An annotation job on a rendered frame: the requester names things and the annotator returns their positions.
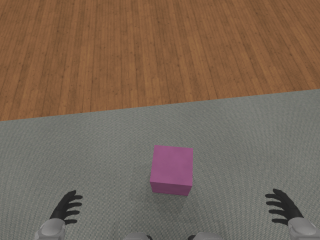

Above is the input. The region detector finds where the left robot hand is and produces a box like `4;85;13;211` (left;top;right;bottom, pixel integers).
49;190;83;225

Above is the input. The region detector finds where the robot left forearm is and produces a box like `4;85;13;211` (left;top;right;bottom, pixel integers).
34;218;66;240

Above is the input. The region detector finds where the robot right forearm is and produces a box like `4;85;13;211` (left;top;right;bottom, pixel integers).
288;217;320;240

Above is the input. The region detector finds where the right robot hand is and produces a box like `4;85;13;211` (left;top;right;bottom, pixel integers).
265;188;304;226

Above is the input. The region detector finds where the carton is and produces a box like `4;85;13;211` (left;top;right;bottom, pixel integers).
150;145;193;196

